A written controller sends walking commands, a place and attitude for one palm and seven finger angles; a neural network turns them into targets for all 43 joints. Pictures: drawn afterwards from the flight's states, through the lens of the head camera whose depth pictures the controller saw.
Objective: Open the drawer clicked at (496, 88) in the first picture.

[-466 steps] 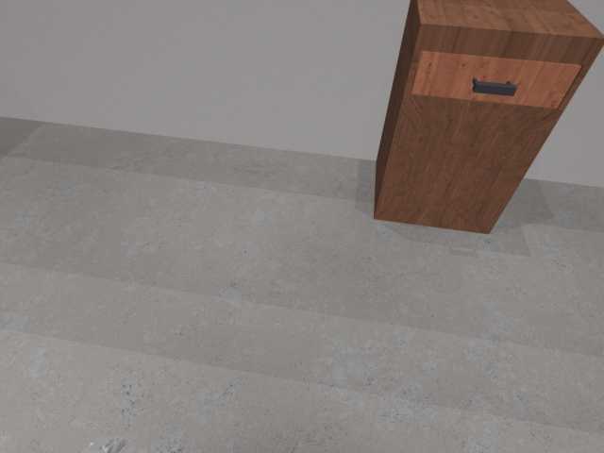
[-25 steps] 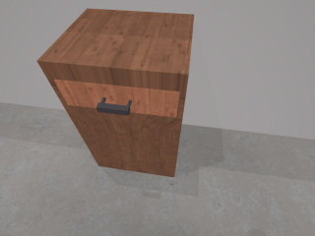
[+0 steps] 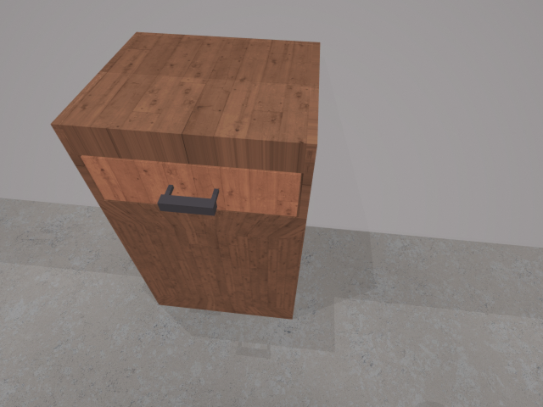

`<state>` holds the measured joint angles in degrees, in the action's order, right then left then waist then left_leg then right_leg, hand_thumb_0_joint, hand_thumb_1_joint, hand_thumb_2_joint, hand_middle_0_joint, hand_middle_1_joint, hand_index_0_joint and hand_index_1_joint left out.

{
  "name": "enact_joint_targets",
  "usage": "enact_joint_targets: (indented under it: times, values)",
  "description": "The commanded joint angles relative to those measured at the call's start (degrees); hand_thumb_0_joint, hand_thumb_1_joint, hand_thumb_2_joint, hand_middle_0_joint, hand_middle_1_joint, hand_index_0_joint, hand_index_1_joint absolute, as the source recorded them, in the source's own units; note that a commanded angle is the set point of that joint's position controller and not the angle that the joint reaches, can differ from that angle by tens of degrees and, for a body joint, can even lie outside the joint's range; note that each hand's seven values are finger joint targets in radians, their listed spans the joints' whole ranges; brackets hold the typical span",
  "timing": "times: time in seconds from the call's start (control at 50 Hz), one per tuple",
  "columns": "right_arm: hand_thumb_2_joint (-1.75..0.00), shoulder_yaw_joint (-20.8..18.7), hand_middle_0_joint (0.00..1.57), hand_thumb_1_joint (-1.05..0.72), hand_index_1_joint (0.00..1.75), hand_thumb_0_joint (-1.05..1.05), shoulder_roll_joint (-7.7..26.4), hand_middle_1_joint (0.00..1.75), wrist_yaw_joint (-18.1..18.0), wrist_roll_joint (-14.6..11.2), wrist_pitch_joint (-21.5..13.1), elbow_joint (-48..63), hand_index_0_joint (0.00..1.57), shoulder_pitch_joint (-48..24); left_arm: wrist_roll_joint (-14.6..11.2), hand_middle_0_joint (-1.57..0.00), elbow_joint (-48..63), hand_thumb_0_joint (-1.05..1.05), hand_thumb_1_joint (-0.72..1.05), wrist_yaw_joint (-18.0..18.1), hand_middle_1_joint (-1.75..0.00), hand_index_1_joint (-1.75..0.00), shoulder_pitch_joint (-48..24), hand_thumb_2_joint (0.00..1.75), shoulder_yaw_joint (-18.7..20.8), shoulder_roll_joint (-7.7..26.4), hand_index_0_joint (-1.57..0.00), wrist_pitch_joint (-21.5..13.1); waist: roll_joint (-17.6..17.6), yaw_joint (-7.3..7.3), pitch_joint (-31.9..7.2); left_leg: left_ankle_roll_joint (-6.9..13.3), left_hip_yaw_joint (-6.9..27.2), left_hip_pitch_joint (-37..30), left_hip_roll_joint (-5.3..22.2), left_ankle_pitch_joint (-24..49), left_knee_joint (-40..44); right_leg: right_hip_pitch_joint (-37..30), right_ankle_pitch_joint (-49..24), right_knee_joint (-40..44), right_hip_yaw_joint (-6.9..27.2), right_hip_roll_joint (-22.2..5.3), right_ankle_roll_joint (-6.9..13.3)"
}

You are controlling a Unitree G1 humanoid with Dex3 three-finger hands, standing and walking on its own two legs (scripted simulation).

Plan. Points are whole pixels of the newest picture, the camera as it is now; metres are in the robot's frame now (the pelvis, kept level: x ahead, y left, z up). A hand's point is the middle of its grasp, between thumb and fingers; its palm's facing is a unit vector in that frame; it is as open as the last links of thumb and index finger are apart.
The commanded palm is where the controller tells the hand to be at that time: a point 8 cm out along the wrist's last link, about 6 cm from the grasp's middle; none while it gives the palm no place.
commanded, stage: look again from close up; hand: left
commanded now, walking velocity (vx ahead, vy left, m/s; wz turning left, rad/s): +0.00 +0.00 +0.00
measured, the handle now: (190, 197) +0.54 +0.22 -0.07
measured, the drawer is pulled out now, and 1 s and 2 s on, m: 0.00 0.00 0.00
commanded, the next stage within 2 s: shuffle to correct the standing spot in 0.52 s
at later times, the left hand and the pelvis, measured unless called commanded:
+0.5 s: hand out of the picture -0.01 +0.21 -0.18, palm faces +0.02 -0.98 -0.19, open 7.3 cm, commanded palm none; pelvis -0.04 +0.03 +0.00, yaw +0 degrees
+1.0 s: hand out of the picture -0.10 +0.19 -0.18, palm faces +0.10 -0.98 -0.15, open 7.4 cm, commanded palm none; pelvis -0.02 +0.04 -0.01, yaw +1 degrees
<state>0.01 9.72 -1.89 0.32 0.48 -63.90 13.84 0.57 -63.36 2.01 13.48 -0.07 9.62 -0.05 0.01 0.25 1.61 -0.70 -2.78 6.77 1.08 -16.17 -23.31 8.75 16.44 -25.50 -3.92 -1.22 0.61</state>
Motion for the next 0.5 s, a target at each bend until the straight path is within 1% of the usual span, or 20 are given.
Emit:
enact_joint_targets:
  times: [0.0, 0.02, 0.04, 0.06, 0.08, 0.1, 0.12, 0.14, 0.16, 0.18, 0.22, 0.24, 0.26, 0.32, 0.34, 0.36, 0.4, 0.48]
  values:
    - [-0.9, -2.6, 0.2, -0.9, 0.3, 0.0, 10.13, 0.3, -0.36, 1.44, -2.99, 7.45, 0.2, 1.75, 0.53, -0.2, 5.66, 0.0, 0.9, 0.3, -0.3, -0.3, 2.35, 0.9, 2.79, 11.52, -0.2, -2.6, 6.11, -0.76, -4.05, 2.63, 5.05, 3.84, 3.63, 18.13, -2.85, -1.37, -20.82, -1.44, 7.64, -6.23, 3.26]
    - [-0.9, -1.93, 0.2, -0.9, 0.3, 0.0, 8.42, 0.3, -0.56, 1.12, -3.05, 7.44, 0.2, 3.06, 0.1, -0.2, 5.99, 0.0, 0.9, 0.39, -0.3, -0.3, 3.91, 0.9, 2.08, 10.22, -0.2, -2.86, 6.29, -0.38, -8.31, 2.79, 4.72, 2.37, 3.75, 18.95, -4.29, -4.03, -25.52, -1.48, 7.52, -6.89, 3.44]
    - [-0.9, -1.56, 0.2, -0.9, 0.3, 0.0, 7.0, 0.3, -0.61, 0.91, -2.87, 7.85, 0.2, 4.1, 0.07, -0.2, 6.13, 0.0, 0.9, 0.51, -0.3, -0.3, 4.92, 0.9, 1.92, 9.13, -0.2, -2.86, 3.77, -0.58, -9.66, 2.42, 4.43, 2.88, 3.34, 19.03, -5.53, -5.43, -31.24, -2.04, 7.64, -7.28, 3.42]
    - [-0.9, -1.05, 0.2, -0.9, 0.3, 0.0, 5.87, 0.3, -0.42, 0.93, -2.4, 8.08, 0.2, 4.96, -0.1, -0.2, 6.37, 0.0, 0.9, 0.53, -0.3, -0.3, 5.13, 0.9, 1.43, 8.64, -0.2, -2.54, -0.15, -0.73, -9.36, 2.44, 3.51, 3.8, 3.01, 16.85, -5.84, -6.25, -33.62, -2.32, 7.64, -7.36, 3.41]
    - [-0.9, -1.12, 0.2, -0.9, 0.3, 0.0, 5.81, 0.3, -0.37, 0.84, -2.09, 8.23, 0.2, 5.15, -0.04, -0.2, 6.32, 0.0, 0.9, 0.58, -0.3, -0.3, 5.58, 0.9, 1.46, 8.39, -0.2, -2.33, -4.56, -0.56, -7.22, 2.26, 3.15, 5.88, 2.43, 13.16, -6.27, -6.22, -36.5, -2.18, 7.55, -7.83, 3.1]
    - [-0.9, -1.38, 0.2, -0.9, 0.3, 0.0, 6.47, 0.3, -0.4, 0.72, -1.83, 8.37, 0.2, 5.46, -0.02, -0.2, 6.75, 0.0, 0.9, 0.58, -0.3, -0.3, 5.24, 0.9, 1.63, 8.79, -0.2, -2.05, -6.23, -0.88, -5.38, 2.12, 2.91, 7.13, 2.27, 9.9, -5.84, -5.41, -35.59, -1.76, 7.44, -8.4, 3.25]
    - [-0.9, -1.47, 0.2, -0.9, 0.3, 0.0, 6.72, 0.3, -0.42, 0.62, -1.67, 8.48, 0.2, 5.3, 0.03, -0.2, 7.08, 0.0, 0.9, 0.55, -0.3, -0.3, 5.09, 0.9, 1.7, 9.0, -0.2, -1.84, -5.78, -0.81, -3.6, 2.07, 2.86, 7.48, 2.31, 9.45, -5.34, -4.36, -35.23, -1.67, 7.29, -8.36, 3.15]
    - [-0.9, -1.49, 0.2, -0.9, 0.3, 0.0, 6.8, 0.3, -0.42, 0.55, -1.54, 8.39, 0.2, 5.48, -0.01, -0.2, 7.37, 0.0, 0.9, 0.57, -0.3, -0.3, 4.79, 0.9, 1.65, 8.99, -0.2, -1.66, -4.94, -0.96, -2.61, 2.06, 3.0, 7.25, 2.67, 10.43, -4.73, -3.35, -33.34, -1.7, 6.76, -7.95, 2.99]
    - [-0.9, -1.06, 0.2, -0.9, 0.3, 0.0, 6.0, 0.3, -0.21, 0.73, -1.43, 8.11, 0.2, 5.9, -0.08, -0.2, 7.66, 0.0, 0.9, 0.6, -0.3, -0.3, 4.94, 0.9, 1.18, 8.06, -0.2, -1.44, -3.93, -0.85, -2.75, 2.22, 2.87, 6.02, 2.99, 12.94, -4.34, -2.81, -31.18, -1.97, 6.47, -6.89, 2.67]
    - [-0.9, -1.04, 0.2, -0.9, 0.3, 0.0, 6.44, 0.3, -0.18, 0.72, -1.36, 7.83, 0.2, 5.68, -0.19, -0.2, 7.8, 0.0, 0.9, 0.6, -0.3, -0.3, 4.44, 0.9, 1.09, 7.95, -0.2, -1.17, -2.27, -0.81, -0.78, 2.18, 3.26, 6.18, 3.39, 14.14, -3.86, -1.21, -27.01, -1.88, 5.77, -6.29, 2.23]
    - [-0.9, -1.01, 0.2, -0.9, 0.3, 0.0, 6.96, 0.3, -0.16, 0.71, -1.4, 7.67, 0.2, 5.14, -0.24, -0.2, 8.04, 0.0, 0.9, 0.57, -0.3, -0.3, 4.18, 0.9, 1.05, 7.81, -0.2, -0.81, 1.48, -0.47, 0.74, 2.35, 4.0, 6.62, 4.28, 16.65, -2.83, -0.11, -20.61, -1.41, 5.23, -5.41, 1.67]
    - [-0.9, -0.91, 0.2, -0.9, 0.3, 0.0, 6.94, 0.3, -0.13, 0.7, -1.35, 7.64, 0.2, 4.73, -0.27, -0.2, 8.04, 0.0, 0.9, 0.54, -0.3, -0.3, 4.31, 0.9, 1.01, 7.61, -0.2, -0.65, 2.12, -0.25, 1.5, 2.44, 4.31, 7.18, 4.5, 15.44, -2.09, 0.15, -17.26, -0.68, 5.16, -5.12, 1.43]
    - [-0.9, -0.68, 0.2, -0.9, 0.3, 0.0, 6.72, 0.3, 0.0, 0.76, -1.37, 7.37, 0.2, 4.63, -0.16, -0.2, 7.9, 0.0, 0.9, 0.52, -0.3, -0.3, 4.66, 0.9, 0.84, 7.32, -0.2, -0.51, 2.69, -0.06, 1.75, 2.57, 4.36, 7.2, 4.59, 15.65, -1.81, 0.31, -15.44, -0.29, 5.26, -4.68, 1.28]
    - [-0.9, -0.72, 0.2, -0.9, 0.3, 0.0, 6.85, 0.3, 0.21, 0.66, -1.14, 7.25, 0.2, 4.07, -0.15, -0.2, 7.58, 0.0, 0.9, 0.37, -0.3, -0.3, 4.39, 0.9, 0.64, 7.09, -0.2, -0.33, 0.86, -0.15, 3.59, 2.57, 4.74, 8.48, 4.38, 8.46, 0.02, 1.59, -8.96, 1.86, 5.44, -4.58, 0.7]
    - [-0.9, -0.65, 0.2, -0.9, 0.3, 0.0, 6.84, 0.3, 0.27, 0.65, -1.13, 7.08, 0.2, 4.09, -0.14, -0.2, 7.42, 0.0, 0.9, 0.32, -0.3, -0.3, 4.4, 0.9, 0.52, 6.97, -0.2, -0.36, 0.16, -0.18, 3.83, 2.64, 4.92, 8.63, 4.28, 7.33, 0.49, 1.95, -8.0, 2.31, 5.56, -4.55, 0.64]
    - [-0.9, -0.68, 0.2, -0.9, 0.3, 0.0, 6.86, 0.3, 0.36, 0.61, -1.16, 6.94, 0.2, 4.33, 0.03, -0.2, 7.57, 0.0, 0.9, 0.33, -0.3, -0.3, 4.4, 0.9, 0.49, 6.78, -0.2, -0.25, 0.93, -0.24, 4.13, 2.76, 5.24, 8.81, 4.39, 6.4, 1.24, 2.14, -6.86, 2.49, 5.43, -4.24, 0.44]
    - [-0.9, -0.71, 0.2, -0.9, 0.3, 0.0, 6.81, 0.3, 0.44, 0.61, -1.13, 6.78, 0.2, 4.44, 0.05, -0.2, 7.41, 0.0, 0.9, 0.34, -0.3, -0.3, 4.76, 0.9, 0.47, 6.28, -0.2, -0.16, 0.81, -0.17, 4.52, 2.94, 5.7, 9.71, 4.52, 3.21, 2.57, 2.2, -5.0, 2.93, 5.16, -4.03, 0.14]
    - [-0.9, -0.94, 0.2, -0.9, 0.3, 0.0, 6.71, 0.3, 0.56, 0.56, -1.12, 6.31, 0.2, 4.44, 0.26, -0.2, 6.63, 0.0, 0.9, 0.29, -0.3, -0.3, 5.91, 0.9, 0.4, 5.52, -0.2, -0.16, 0.65, -0.1, 4.09, 3.18, 6.29, 9.82, 4.71, -0.64, 4.7, 2.15, -4.6, 3.32, 4.73, -3.96, -0.22]
